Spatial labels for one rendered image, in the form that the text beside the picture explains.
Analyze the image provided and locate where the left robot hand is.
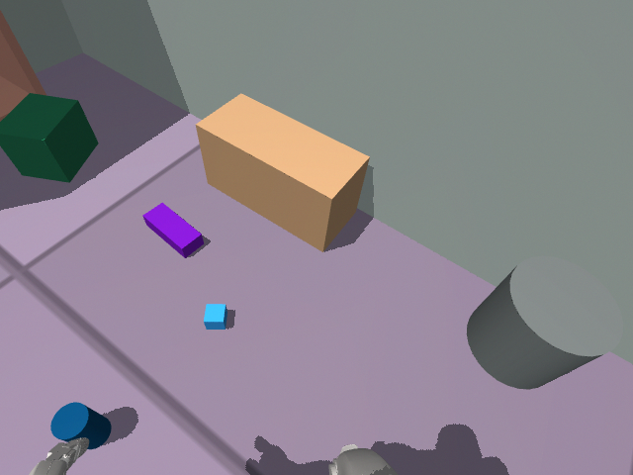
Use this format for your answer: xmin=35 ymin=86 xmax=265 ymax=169
xmin=29 ymin=437 xmax=89 ymax=475

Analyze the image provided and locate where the bookshelf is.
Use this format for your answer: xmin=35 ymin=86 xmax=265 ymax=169
xmin=0 ymin=10 xmax=47 ymax=122

